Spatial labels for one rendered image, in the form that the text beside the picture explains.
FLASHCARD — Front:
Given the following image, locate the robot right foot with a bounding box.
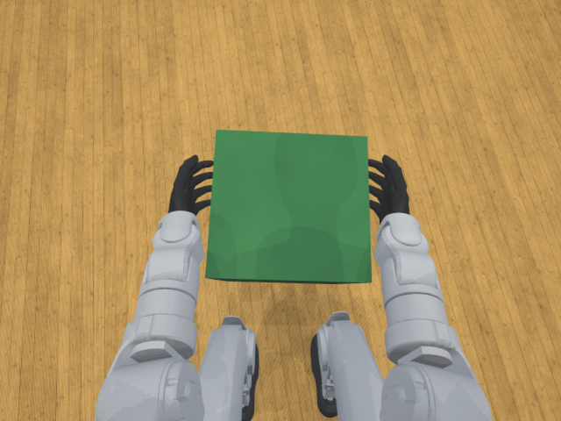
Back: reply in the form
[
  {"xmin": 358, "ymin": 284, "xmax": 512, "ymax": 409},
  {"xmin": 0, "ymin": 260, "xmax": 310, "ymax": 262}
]
[{"xmin": 310, "ymin": 334, "xmax": 337, "ymax": 417}]

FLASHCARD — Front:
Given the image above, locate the robot left hand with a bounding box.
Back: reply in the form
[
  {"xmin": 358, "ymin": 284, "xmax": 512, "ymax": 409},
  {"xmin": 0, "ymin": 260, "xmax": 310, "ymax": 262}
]
[{"xmin": 168, "ymin": 155, "xmax": 214, "ymax": 216}]

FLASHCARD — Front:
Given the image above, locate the robot right hand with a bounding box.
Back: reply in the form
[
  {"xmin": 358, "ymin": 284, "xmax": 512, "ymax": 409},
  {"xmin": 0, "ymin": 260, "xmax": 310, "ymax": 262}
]
[{"xmin": 368, "ymin": 155, "xmax": 410, "ymax": 224}]

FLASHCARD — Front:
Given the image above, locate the right robot upper arm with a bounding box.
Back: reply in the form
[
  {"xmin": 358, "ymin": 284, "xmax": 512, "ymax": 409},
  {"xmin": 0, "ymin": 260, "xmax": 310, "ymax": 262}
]
[{"xmin": 380, "ymin": 361, "xmax": 492, "ymax": 421}]

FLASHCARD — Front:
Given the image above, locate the robot right forearm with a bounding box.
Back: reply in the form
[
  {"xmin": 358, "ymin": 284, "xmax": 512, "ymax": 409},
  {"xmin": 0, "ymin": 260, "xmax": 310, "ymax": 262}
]
[{"xmin": 374, "ymin": 213, "xmax": 492, "ymax": 416}]

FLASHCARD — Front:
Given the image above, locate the left robot upper arm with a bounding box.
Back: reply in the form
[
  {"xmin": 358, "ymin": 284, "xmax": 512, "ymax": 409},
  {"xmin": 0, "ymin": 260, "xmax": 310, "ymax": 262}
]
[{"xmin": 96, "ymin": 356, "xmax": 205, "ymax": 421}]

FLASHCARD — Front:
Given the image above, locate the left robot thigh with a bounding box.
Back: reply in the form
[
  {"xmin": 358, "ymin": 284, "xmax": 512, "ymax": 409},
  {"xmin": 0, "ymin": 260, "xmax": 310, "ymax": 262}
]
[{"xmin": 198, "ymin": 325, "xmax": 256, "ymax": 421}]

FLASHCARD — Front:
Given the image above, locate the carton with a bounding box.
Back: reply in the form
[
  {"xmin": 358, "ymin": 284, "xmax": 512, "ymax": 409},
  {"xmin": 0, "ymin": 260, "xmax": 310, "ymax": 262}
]
[{"xmin": 205, "ymin": 130, "xmax": 372, "ymax": 284}]

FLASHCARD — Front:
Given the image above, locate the robot left forearm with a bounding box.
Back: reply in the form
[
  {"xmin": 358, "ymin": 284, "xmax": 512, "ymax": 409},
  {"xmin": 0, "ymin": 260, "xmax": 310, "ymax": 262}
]
[{"xmin": 95, "ymin": 210, "xmax": 204, "ymax": 421}]

